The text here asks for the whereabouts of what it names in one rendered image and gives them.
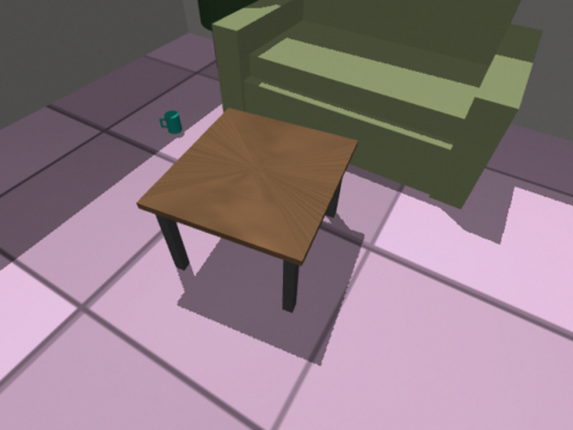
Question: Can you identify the sofa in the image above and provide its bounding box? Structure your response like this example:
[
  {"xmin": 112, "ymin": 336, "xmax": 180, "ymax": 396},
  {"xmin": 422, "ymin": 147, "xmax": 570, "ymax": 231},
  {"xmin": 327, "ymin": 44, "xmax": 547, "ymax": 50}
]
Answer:
[{"xmin": 212, "ymin": 0, "xmax": 543, "ymax": 210}]

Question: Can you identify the coffee table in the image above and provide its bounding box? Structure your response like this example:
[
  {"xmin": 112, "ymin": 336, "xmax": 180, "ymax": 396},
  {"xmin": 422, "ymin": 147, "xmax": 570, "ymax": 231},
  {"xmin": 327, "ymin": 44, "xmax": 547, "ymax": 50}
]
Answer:
[{"xmin": 136, "ymin": 108, "xmax": 358, "ymax": 313}]

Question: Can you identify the mug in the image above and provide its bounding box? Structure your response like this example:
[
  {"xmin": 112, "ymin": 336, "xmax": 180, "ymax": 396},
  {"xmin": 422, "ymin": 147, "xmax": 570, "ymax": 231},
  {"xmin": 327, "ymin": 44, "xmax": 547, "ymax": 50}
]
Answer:
[{"xmin": 159, "ymin": 111, "xmax": 183, "ymax": 134}]

